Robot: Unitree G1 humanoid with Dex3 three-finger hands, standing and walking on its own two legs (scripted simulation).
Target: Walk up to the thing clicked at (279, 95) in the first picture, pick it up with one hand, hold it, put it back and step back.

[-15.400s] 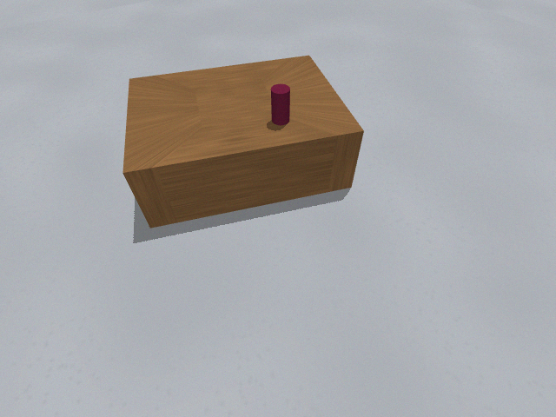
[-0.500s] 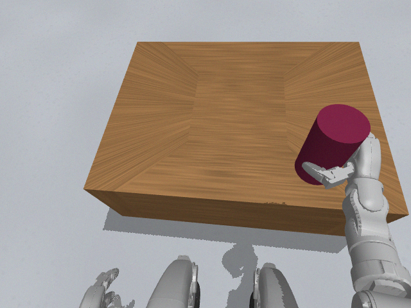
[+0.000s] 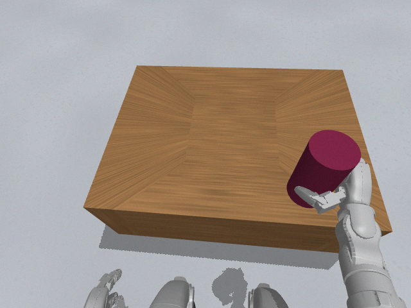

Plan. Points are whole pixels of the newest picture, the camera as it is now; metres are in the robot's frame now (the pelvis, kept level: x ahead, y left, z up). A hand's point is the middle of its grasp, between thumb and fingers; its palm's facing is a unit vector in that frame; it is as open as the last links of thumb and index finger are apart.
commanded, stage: lift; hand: right
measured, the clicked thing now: (318, 172) +0.37 -0.17 +0.03
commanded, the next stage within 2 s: hold in 0.42 s
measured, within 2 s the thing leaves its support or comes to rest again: neither
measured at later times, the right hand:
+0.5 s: hand (328, 181) +0.34 -0.18 +0.04, palm faces +0.13 +0.99 -0.02, open 11.3 cm
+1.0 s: hand (329, 183) +0.33 -0.18 +0.06, palm faces +0.14 +0.99 -0.02, open 11.3 cm
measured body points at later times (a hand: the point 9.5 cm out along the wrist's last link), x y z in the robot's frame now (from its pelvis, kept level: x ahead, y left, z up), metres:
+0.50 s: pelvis +0.00 -0.01 +0.01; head +0.06 -0.02 +0.46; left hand +0.12 +0.24 -0.10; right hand +0.33 -0.24 +0.05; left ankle +0.02 +0.14 -0.68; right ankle +0.01 -0.12 -0.68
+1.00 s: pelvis +0.00 +0.00 +0.02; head +0.05 -0.02 +0.47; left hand +0.13 +0.24 -0.09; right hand +0.32 -0.23 +0.06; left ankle +0.02 +0.14 -0.68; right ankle +0.01 -0.12 -0.68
